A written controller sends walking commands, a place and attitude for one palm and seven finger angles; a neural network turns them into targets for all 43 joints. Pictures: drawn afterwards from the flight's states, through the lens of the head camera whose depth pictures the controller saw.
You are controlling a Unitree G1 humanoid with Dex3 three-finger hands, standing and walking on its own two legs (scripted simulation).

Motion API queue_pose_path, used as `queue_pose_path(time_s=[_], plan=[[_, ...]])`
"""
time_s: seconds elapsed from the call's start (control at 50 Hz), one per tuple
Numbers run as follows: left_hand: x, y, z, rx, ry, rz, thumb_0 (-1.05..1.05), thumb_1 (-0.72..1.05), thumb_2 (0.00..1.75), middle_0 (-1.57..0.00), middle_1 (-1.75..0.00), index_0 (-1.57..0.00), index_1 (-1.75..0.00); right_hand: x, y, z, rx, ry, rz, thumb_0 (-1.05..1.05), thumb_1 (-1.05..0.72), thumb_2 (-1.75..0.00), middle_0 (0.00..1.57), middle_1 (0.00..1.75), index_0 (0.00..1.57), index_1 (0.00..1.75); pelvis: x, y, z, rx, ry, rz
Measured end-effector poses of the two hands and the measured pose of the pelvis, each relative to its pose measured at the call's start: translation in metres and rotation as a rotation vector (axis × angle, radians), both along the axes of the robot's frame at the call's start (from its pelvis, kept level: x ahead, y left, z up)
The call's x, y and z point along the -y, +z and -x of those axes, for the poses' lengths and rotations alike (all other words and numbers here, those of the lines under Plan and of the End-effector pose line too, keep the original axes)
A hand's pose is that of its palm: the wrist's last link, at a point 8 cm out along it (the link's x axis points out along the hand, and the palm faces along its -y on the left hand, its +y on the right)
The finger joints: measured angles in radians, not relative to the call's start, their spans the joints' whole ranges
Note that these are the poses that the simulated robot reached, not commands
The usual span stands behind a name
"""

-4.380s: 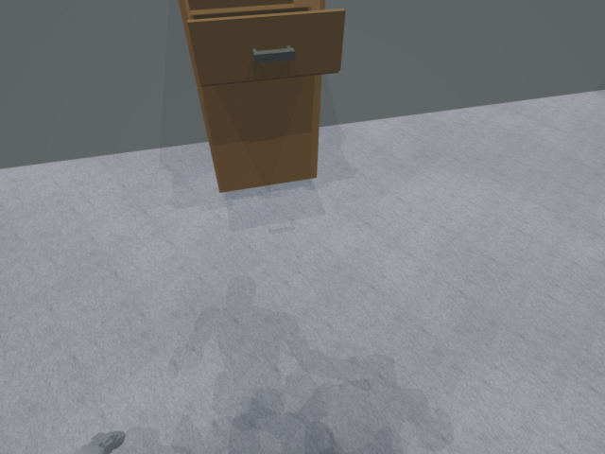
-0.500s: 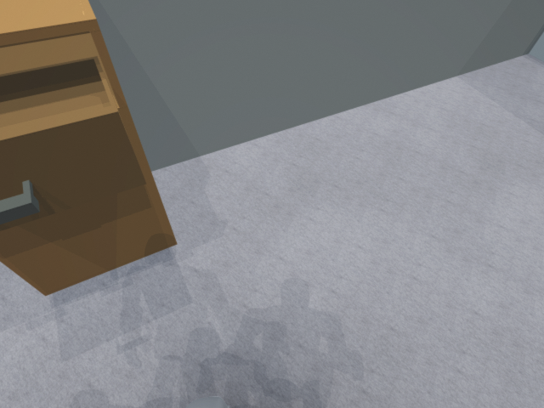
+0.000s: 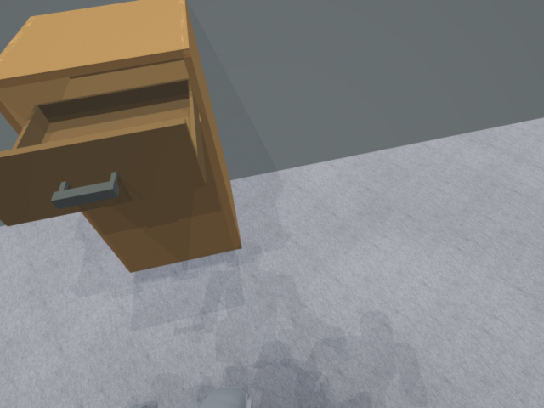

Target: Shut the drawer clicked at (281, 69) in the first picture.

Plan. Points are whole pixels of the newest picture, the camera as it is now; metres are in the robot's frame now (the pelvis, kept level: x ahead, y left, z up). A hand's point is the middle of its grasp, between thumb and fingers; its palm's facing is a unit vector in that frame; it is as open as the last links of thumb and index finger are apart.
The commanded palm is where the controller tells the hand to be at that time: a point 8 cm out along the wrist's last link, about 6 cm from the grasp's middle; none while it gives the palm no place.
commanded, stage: turn to face it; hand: left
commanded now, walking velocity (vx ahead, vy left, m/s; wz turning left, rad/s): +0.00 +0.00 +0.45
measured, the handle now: (87, 187) +0.52 +0.40 +0.02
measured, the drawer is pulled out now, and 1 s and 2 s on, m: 0.29 0.29 0.29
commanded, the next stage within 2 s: take the last steps up to it in 0.34 s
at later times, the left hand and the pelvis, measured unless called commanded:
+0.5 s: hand out of the picture -0.04 +0.25 -0.17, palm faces +0.26 -0.93 -0.25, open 7.4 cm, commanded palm none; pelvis -0.03 +0.03 +0.00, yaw +12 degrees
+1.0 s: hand out of the picture -0.08 +0.15 -0.15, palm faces +0.39 -0.90 -0.20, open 7.4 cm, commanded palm none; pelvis +0.04 +0.03 +0.01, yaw +18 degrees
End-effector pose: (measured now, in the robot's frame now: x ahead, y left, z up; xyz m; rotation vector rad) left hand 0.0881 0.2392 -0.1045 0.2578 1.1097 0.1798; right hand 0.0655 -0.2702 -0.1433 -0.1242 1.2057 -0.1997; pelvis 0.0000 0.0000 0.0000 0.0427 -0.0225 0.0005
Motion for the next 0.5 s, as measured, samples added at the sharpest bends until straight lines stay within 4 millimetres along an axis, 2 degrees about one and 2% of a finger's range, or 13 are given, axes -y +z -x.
queue_pose_path(time_s=[0.08, 0.14, 0.28, 0.32, 0.4, 0.5], plan=[[0.002, -0.004, 0.027, -0.03, 0.06, 0.019, 0.01, 0.9, 0.9, -0.21, -0.3, -0.2, -0.3, -0.001, 0.005, -0.013, -0.016, 0.064, 0.006, 0.0, -0.91, -0.9, 0.2, 0.3, 0.2, 0.3, 0.003, 0.003, 0.002, 0.002, 0.055, -0.007], [-0.002, -0.011, 0.052, -0.064, 0.114, 0.034, 0.01, 0.9, 0.9, -0.21, -0.3, -0.2, -0.3, -0.011, 0.006, -0.026, -0.028, 0.124, 0.013, 0.01, -0.91, -0.9, 0.2, 0.3, 0.2, 0.3, 0.0, 0.002, 0.005, 0.0, 0.09, -0.002], [-0.034, -0.043, 0.124, -0.185, 0.258, 0.072, 0.01, 0.9, 0.9, -0.21, -0.3, -0.2, -0.3, -0.057, 0.01, -0.069, 0.041, 0.268, 0.047, 0.01, -0.9, -0.9, 0.2, 0.3, 0.2, 0.3, -0.023, -0.013, 0.011, -0.01, 0.157, 0.043], [-0.043, -0.05, 0.14, -0.228, 0.288, 0.076, 0.01, 0.9, 0.9, -0.21, -0.3, -0.2, -0.3, -0.071, 0.013, -0.074, 0.068, 0.294, 0.053, 0.0, -0.9, -0.9, 0.2, 0.3, 0.2, 0.3, -0.028, -0.015, 0.014, -0.006, 0.167, 0.035], [-0.053, -0.046, 0.153, -0.258, 0.313, 0.078, 0.01, 0.91, 0.9, -0.2, -0.3, -0.2, -0.3, -0.088, 0.023, -0.069, 0.077, 0.317, 0.056, 0.0, -0.9, -0.9, 0.2, 0.3, 0.2, 0.3, -0.033, -0.006, 0.02, 0.004, 0.18, 0.045], [-0.055, -0.035, 0.148, -0.206, 0.32, 0.078, 0.01, 0.91, 0.9, -0.2, -0.3, -0.2, -0.3, -0.095, 0.022, -0.053, 0.047, 0.323, 0.035, 0.0, -0.9, -0.9, 0.2, 0.3, 0.2, 0.3, -0.035, 0.001, 0.026, 0.006, 0.204, 0.048]])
